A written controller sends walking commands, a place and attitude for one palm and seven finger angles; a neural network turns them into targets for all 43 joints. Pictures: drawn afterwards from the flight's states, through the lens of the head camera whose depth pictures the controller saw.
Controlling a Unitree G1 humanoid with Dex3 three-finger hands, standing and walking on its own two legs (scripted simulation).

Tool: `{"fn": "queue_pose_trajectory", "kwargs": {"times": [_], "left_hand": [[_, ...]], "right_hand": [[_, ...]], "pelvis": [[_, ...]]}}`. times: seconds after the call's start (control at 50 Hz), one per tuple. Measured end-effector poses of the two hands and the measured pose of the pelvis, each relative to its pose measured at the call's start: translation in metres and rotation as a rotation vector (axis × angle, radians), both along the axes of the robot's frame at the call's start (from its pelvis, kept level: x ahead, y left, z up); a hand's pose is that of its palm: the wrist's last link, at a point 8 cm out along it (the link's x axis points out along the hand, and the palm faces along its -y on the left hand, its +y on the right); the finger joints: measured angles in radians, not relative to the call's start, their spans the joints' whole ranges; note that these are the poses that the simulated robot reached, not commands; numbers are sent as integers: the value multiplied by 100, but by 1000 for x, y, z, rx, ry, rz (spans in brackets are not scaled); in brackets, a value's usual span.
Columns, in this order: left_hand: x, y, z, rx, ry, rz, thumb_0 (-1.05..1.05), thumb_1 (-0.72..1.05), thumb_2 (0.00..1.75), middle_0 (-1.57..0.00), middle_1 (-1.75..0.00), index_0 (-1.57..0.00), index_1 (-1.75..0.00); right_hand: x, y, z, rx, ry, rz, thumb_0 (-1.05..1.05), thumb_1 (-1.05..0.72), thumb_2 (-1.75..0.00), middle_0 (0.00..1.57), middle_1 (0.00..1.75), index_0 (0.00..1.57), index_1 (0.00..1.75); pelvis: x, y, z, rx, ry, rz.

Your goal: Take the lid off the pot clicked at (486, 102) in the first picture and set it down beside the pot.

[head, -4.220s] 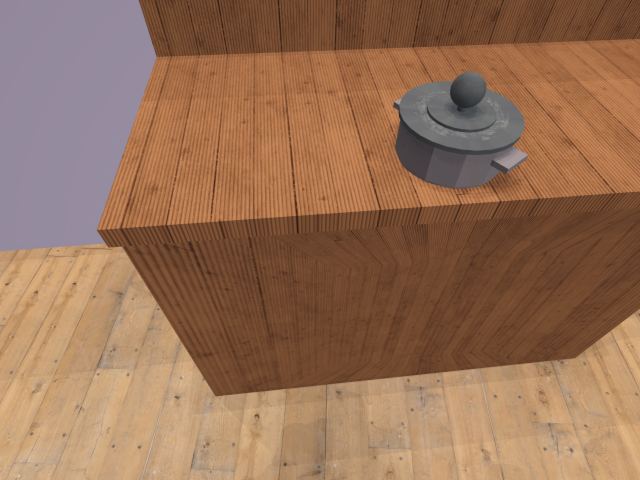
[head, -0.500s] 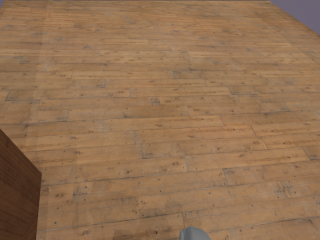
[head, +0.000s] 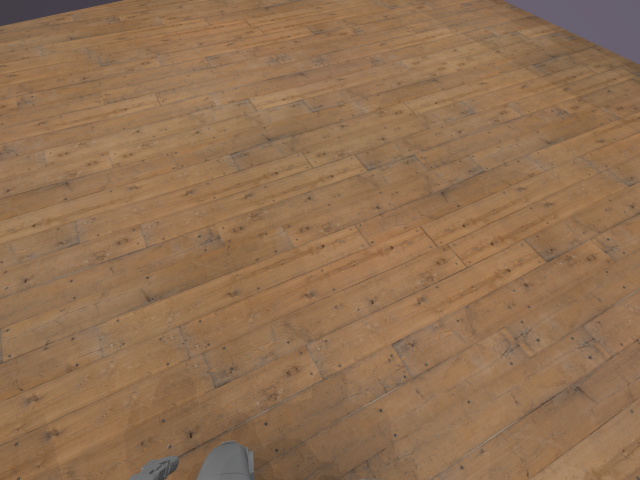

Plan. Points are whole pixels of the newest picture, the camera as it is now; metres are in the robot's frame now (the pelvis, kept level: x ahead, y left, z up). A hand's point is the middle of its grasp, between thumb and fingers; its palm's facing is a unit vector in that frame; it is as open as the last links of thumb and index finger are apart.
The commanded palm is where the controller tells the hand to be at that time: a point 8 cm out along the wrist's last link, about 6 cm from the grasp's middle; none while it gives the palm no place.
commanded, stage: turn to face it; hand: left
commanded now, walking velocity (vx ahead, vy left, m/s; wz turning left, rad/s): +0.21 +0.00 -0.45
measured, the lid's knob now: out of the picture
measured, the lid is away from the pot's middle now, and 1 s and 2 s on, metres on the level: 0.00 0.00 0.00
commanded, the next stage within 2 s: none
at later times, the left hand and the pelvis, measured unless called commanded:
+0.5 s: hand (165, 446) +0.19 +0.22 -0.16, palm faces +0.16 -0.96 -0.21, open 7.3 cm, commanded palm none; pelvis +0.13 +0.02 +0.01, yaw +7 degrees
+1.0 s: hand out of the picture +0.09 +0.17 -0.16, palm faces +0.48 -0.84 -0.25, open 7.4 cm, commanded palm none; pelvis +0.14 -0.02 +0.00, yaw +26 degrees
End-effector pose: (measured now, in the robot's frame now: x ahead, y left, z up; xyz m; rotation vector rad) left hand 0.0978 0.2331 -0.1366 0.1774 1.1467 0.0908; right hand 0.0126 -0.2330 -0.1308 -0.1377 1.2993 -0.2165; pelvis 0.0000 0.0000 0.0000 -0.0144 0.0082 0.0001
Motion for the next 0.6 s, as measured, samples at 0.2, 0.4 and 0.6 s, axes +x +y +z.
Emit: {"fn": "queue_pose_trajectory", "kwargs": {"times": [0.2,0.4,0.6], "left_hand": [[18,50,-15,7,99,97,0,92,90,-20,-30,-20,-30],[56,46,0,0,102,167,0,91,90,-19,-30,-20,-30],[80,18,15,70,5,243,0,91,90,-20,-30,-20,-30]], "right_hand": [[173,39,12,-22,-256,119,0,-90,-90,20,30,20,30],[189,47,9,-1,-94,144,-1,-93,-90,20,30,21,30],[200,-8,-14,17,2,180,0,-91,-90,20,30,21,30]], "pelvis": [[88,35,-8,-13,-25,-17],[125,40,6,12,6,64],[139,-4,-3,27,13,185]]}}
